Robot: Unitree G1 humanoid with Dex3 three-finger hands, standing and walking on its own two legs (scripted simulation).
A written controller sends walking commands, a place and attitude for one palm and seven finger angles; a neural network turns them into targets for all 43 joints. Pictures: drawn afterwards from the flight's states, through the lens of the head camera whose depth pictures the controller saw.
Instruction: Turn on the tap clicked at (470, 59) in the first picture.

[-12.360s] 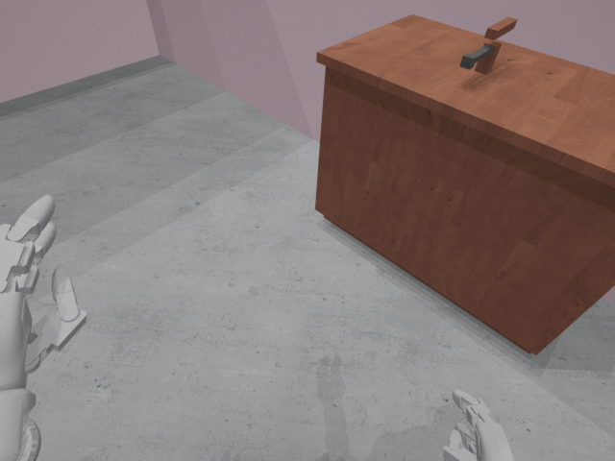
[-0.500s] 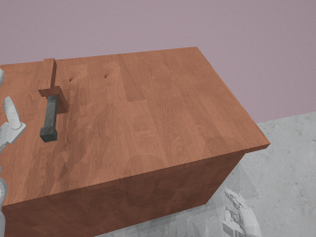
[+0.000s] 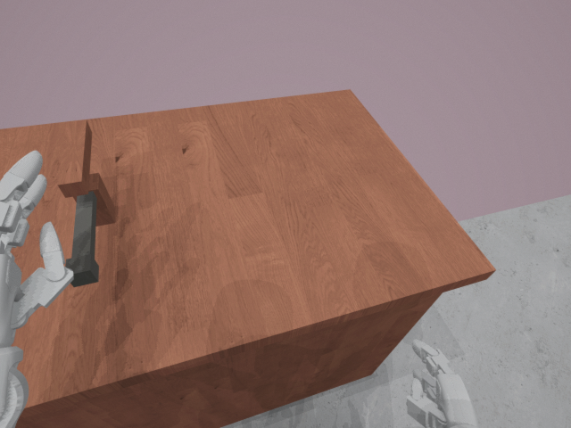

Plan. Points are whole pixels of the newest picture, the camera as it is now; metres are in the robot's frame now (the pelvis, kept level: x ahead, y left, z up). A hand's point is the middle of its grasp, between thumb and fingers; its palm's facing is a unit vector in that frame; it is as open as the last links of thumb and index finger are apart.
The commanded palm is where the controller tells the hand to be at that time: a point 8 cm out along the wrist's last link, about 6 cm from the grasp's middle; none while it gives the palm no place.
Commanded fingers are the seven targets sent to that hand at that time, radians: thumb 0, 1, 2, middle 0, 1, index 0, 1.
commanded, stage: come to a stop and stand still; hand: left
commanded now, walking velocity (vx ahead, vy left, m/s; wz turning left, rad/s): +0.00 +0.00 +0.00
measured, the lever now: (82, 270) +0.27 +0.28 +0.09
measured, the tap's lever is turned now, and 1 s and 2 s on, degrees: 0 0 0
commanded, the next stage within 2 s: look again from close up in 0.38 s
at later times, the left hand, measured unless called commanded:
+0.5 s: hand (51, 289) +0.21 +0.26 +0.15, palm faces +0.39 -0.85 -0.34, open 7.4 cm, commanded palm +0.15 +0.29 +0.17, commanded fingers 0.00 0.90 0.90 -0.20 -0.30 -0.20 -0.30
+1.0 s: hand (63, 290) +0.21 +0.24 +0.16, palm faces +0.39 -0.85 -0.35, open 7.4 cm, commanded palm +0.15 +0.28 +0.17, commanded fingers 0.00 0.90 0.90 -0.20 -0.30 -0.20 -0.30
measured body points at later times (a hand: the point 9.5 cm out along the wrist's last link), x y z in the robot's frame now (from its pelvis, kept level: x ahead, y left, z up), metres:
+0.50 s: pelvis -0.01 +0.01 +0.00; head +0.01 +0.03 +0.45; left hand +0.18 +0.30 +0.17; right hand +0.16 -0.21 -0.07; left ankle +0.00 +0.07 -0.74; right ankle +0.02 -0.12 -0.74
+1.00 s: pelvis -0.01 +0.00 +0.00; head +0.01 +0.02 +0.45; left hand +0.18 +0.29 +0.18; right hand +0.18 -0.22 -0.07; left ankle +0.00 +0.07 -0.74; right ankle +0.02 -0.12 -0.74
